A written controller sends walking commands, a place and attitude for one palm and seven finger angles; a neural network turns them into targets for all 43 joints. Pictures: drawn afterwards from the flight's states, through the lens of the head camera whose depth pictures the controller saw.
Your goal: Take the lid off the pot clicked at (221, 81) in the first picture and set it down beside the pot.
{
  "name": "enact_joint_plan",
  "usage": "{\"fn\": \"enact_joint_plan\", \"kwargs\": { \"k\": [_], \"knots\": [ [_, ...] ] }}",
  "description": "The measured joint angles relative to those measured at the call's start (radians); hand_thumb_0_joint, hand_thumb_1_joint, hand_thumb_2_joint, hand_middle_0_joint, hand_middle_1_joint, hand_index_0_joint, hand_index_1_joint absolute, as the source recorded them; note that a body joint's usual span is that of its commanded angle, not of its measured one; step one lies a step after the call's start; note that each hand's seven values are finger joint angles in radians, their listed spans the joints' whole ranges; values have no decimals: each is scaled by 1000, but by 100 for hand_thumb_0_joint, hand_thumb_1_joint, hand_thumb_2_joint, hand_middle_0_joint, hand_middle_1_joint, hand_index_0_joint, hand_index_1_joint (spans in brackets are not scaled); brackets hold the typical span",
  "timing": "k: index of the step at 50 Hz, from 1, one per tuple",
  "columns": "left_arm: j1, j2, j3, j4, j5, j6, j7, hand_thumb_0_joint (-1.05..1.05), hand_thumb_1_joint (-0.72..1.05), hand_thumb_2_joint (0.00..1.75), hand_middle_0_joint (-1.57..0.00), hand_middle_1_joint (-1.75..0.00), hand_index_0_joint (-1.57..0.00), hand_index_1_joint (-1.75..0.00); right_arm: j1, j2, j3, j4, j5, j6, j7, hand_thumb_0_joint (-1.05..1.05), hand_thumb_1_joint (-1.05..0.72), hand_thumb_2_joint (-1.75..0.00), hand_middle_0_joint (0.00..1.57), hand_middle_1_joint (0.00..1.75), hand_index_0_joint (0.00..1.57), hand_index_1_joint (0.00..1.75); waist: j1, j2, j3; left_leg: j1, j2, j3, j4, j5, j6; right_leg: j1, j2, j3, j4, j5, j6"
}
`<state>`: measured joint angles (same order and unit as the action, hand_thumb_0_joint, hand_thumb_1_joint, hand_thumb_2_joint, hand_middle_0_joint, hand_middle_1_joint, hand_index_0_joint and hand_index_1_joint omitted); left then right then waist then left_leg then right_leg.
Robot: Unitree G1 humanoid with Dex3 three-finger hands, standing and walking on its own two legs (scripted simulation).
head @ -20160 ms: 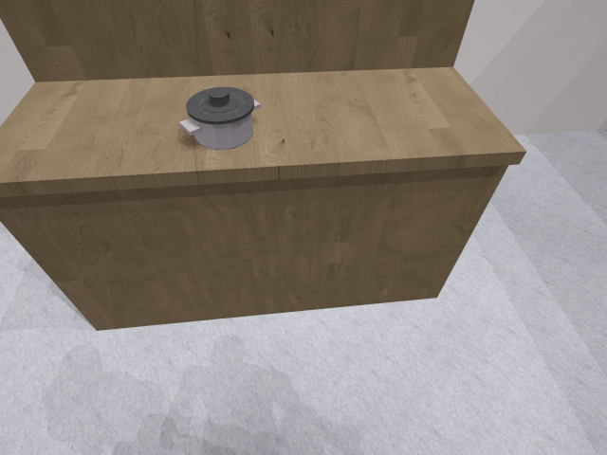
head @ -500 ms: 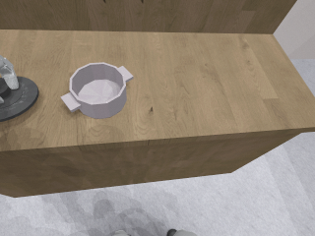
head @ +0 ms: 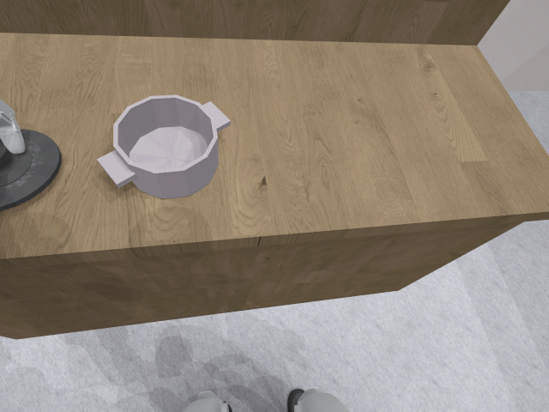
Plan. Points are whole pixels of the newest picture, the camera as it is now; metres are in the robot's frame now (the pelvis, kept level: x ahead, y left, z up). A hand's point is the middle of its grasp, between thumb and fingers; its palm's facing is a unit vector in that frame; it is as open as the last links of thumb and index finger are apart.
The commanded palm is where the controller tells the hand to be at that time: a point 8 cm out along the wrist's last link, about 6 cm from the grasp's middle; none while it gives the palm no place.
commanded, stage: open the fingers wide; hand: left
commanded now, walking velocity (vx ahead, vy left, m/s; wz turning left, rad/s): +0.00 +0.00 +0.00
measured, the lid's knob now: out of the picture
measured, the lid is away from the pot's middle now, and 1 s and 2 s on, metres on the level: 0.24 0.24 0.24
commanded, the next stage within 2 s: raise the empty hand in 1.08 s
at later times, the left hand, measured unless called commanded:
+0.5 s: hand out of the picture +0.43 +0.35 +0.06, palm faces -0.47 -0.12 -0.87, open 7.4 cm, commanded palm +0.47 +0.35 +0.11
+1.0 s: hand out of the picture +0.44 +0.35 +0.06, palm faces -0.48 -0.12 -0.87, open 10.7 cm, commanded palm +0.48 +0.35 +0.11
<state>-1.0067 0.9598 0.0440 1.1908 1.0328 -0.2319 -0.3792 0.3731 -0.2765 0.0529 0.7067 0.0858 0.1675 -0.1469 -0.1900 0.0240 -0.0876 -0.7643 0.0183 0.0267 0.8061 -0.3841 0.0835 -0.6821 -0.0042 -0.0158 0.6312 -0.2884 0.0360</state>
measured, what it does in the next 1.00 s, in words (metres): stands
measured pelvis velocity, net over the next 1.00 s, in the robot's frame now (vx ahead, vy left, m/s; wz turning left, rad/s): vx -0.01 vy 0.00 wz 0.01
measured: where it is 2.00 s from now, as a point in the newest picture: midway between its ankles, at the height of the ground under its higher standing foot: outside the picture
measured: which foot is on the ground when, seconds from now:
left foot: down 0.00-1.00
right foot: down 0.00-1.00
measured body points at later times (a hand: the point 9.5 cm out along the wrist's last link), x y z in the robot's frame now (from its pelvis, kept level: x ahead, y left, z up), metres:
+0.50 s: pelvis -0.01 +0.00 +0.00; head +0.08 +0.03 +0.44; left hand +0.45 +0.36 +0.11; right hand +0.01 -0.29 -0.10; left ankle -0.01 +0.06 -0.71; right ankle +0.00 -0.18 -0.71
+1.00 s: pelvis -0.01 +0.00 +0.00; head +0.09 +0.03 +0.44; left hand +0.46 +0.35 +0.11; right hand -0.02 -0.28 -0.11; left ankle -0.01 +0.06 -0.71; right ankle +0.00 -0.18 -0.71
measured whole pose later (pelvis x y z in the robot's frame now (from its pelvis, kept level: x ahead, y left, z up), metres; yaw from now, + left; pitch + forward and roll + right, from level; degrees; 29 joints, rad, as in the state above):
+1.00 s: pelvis -0.01 +0.00 +0.00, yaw +0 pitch +17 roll -5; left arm -0.95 0.92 0.05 1.15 1.03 -0.22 -0.35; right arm 0.36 -0.28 0.05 0.69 0.09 0.19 -0.12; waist -0.16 0.03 -0.08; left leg -0.74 0.01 0.03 0.80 -0.37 0.08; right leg -0.67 -0.01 -0.01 0.64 -0.28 0.04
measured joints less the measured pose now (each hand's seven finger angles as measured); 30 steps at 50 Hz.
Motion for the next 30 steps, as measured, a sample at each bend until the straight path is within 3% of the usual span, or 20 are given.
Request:
{"fn": "enact_joint_plan", "kwargs": {
  "k": [3,7,11,19,30],
  "knots": [
    [82,-25,58,-67,-14,-5,21,1,28,62,-69,-98,-71,-98,8,3,-19,-17,-10,24,26,1,-90,-90,20,30,20,30,16,9,1,11,-1,6,-9,3,0,6,0,6,-4,5,-13],
    [92,-62,41,-75,-3,7,29,1,29,62,-67,-98,-70,-98,-2,11,-20,-8,-10,49,40,1,-90,-90,20,30,20,30,36,6,-5,26,-7,4,-21,9,4,25,-6,4,-19,6,-3],
    [90,-68,31,-61,13,14,39,1,31,61,-65,-99,-68,-99,-22,18,-18,-14,-7,41,37,1,-90,-90,20,30,21,30,34,1,-6,38,-10,-3,-28,17,2,39,-8,-3,-24,11,-11],
    [87,-91,-26,-60,-5,22,36,0,33,61,-62,-100,-64,-101,-45,7,-19,-21,-3,21,33,1,-90,-90,20,30,20,30,49,0,-1,57,-14,-9,-33,27,3,59,-11,-8,-25,14,-13],
    [57,-59,-29,-40,-8,19,39,0,33,58,-54,-101,-55,-101,-36,-13,-11,-28,5,1,24,1,-91,-90,20,30,20,30,42,-4,5,40,-11,-6,-13,24,0,36,-9,-3,6,8,-9]
  ]
}}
